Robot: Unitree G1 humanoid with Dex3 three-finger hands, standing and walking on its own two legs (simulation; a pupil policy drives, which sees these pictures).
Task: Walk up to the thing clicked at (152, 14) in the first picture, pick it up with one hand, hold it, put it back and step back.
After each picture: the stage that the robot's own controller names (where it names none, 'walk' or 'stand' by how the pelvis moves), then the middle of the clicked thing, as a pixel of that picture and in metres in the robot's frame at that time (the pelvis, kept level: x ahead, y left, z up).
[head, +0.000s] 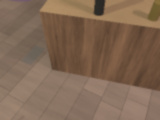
stand; (155, 10) +0.91 -0.47 -0.04
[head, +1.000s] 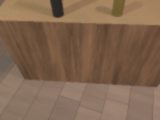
walk; (118, 5) +0.87 -0.18 -0.01
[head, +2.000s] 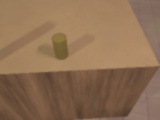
walk; (60, 47) +0.56 +0.14 -0.03
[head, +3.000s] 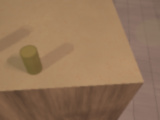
stand; (31, 60) +0.46 +0.21 -0.02
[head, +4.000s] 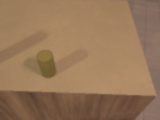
stand; (47, 64) +0.46 +0.17 -0.04
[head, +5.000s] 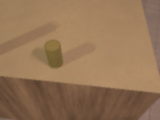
stand; (54, 54) +0.49 +0.14 -0.02
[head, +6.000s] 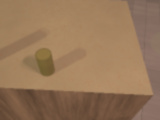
stand; (45, 62) +0.47 +0.17 -0.04
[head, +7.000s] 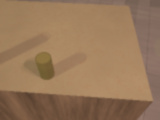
stand; (45, 66) +0.46 +0.17 -0.05
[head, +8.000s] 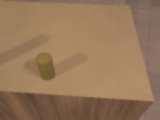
stand; (46, 67) +0.46 +0.17 -0.05
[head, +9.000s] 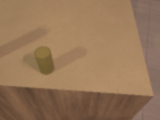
rise first; (45, 61) +0.47 +0.17 -0.04
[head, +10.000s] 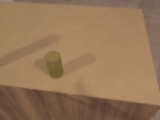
rise first; (54, 65) +0.47 +0.16 -0.04
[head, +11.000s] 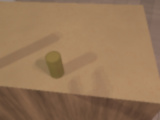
go down; (55, 65) +0.47 +0.16 -0.04
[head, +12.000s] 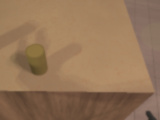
go down; (37, 60) +0.45 +0.15 +0.00
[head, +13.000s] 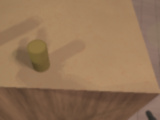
close in; (39, 56) +0.45 +0.15 +0.01
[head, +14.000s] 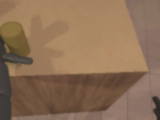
close; (16, 41) +0.48 +0.17 +0.04
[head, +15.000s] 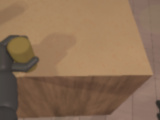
lift; (24, 56) +0.43 +0.17 +0.04
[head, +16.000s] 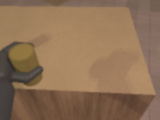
lift; (27, 65) +0.33 +0.17 +0.16
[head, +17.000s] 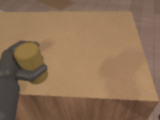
hold; (32, 64) +0.33 +0.16 +0.16
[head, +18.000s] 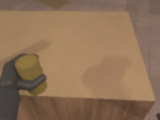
hold; (32, 75) +0.33 +0.17 +0.12
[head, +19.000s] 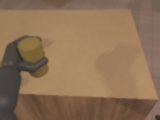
crouch; (34, 58) +0.37 +0.16 +0.15
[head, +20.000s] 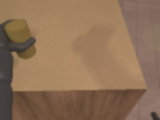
lower; (22, 40) +0.46 +0.18 +0.13
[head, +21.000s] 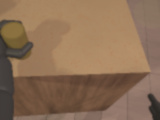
lower; (17, 42) +0.47 +0.16 +0.04
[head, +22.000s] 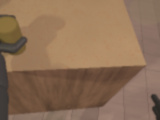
lower; (11, 37) +0.49 +0.17 +0.05
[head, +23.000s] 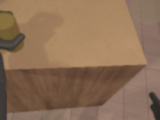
lower; (9, 34) +0.49 +0.17 +0.05
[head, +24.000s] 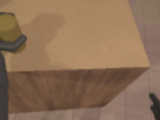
lower; (11, 35) +0.49 +0.17 +0.05
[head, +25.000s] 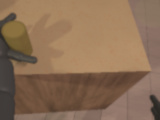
withdraw; (18, 41) +0.47 +0.16 +0.04
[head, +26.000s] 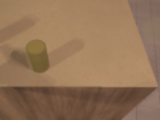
sink last; (38, 57) +0.45 +0.15 +0.01
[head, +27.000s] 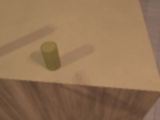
stand; (51, 56) +0.48 +0.16 +0.01
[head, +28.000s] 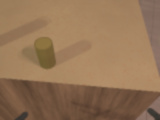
stand; (45, 53) +0.46 +0.16 +0.03
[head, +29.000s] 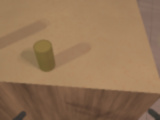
stand; (45, 56) +0.45 +0.16 +0.03
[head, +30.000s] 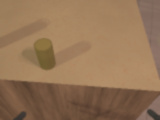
stand; (45, 54) +0.46 +0.16 +0.03
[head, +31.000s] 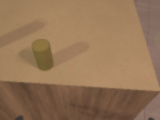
stand; (43, 55) +0.46 +0.15 +0.02
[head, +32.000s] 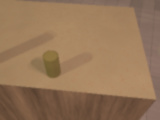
stand; (52, 64) +0.47 +0.15 -0.04
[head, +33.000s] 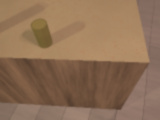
walk; (42, 34) +0.56 +0.20 +0.00
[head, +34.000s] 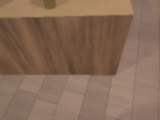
walk; out of the picture +0.84 +0.21 -0.02
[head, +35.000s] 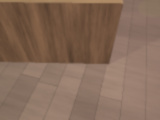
stand; out of the picture +1.10 +0.20 -0.02
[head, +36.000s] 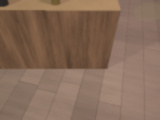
stand; out of the picture +1.07 +0.19 -0.04
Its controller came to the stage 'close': yes
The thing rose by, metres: 0.21
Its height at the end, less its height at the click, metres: +0.00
